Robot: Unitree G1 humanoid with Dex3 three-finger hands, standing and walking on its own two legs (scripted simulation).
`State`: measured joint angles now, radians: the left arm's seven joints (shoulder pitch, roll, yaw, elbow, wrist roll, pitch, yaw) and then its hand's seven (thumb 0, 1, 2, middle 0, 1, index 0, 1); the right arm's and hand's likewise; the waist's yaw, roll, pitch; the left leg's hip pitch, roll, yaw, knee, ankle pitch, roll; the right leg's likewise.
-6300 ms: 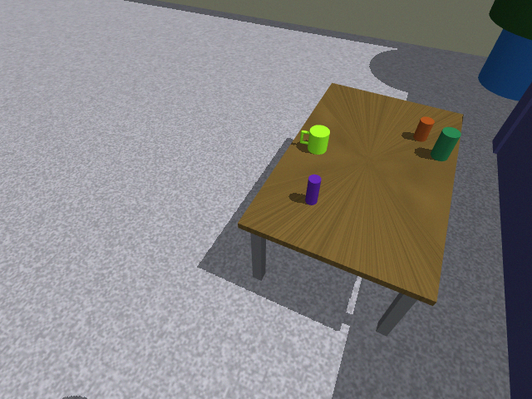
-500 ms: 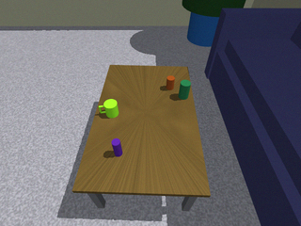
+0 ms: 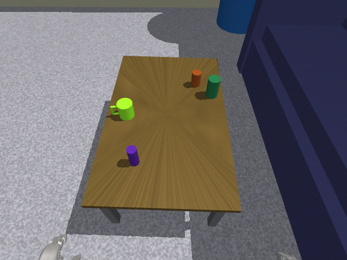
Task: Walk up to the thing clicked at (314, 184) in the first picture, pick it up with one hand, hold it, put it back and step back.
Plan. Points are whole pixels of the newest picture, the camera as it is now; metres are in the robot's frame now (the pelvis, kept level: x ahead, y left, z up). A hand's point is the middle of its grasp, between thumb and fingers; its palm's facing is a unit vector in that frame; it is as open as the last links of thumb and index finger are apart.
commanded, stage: go down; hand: left
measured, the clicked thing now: (133, 156) +0.55 +0.18 -0.32
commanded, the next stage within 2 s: none
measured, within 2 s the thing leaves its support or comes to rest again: neither
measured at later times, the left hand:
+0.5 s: hand (72, 243) +0.18 +0.27 -0.14, palm faces +0.05 -0.95 -0.32, open 16.7 cm
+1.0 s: hand (67, 248) +0.17 +0.27 -0.14, palm faces +0.07 -0.94 -0.33, open 17.3 cm
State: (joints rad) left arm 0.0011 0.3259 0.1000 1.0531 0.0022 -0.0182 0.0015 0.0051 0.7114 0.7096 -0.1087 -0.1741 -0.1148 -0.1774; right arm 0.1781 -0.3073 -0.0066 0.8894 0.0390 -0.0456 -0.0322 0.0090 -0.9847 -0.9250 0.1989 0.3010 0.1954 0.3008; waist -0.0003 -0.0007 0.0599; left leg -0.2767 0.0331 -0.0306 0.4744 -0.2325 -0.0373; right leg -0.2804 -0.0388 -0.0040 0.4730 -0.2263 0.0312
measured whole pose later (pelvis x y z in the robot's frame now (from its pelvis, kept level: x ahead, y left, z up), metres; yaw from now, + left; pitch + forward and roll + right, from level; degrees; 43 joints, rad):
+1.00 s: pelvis +0.03 +0.01 -0.06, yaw +1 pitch +13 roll -2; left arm 0.35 0.36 0.20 0.16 0.00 0.54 -0.10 -0.01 -0.51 0.08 -0.07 -0.06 -0.07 -0.07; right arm 0.26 -0.24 0.00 0.56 0.02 -0.16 -0.13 0.01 -0.87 -0.89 0.20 0.30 0.20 0.30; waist -0.02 0.04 -0.15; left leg -0.71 0.04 -0.07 1.00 -0.52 -0.03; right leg -0.68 -0.03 -0.02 0.94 -0.49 0.04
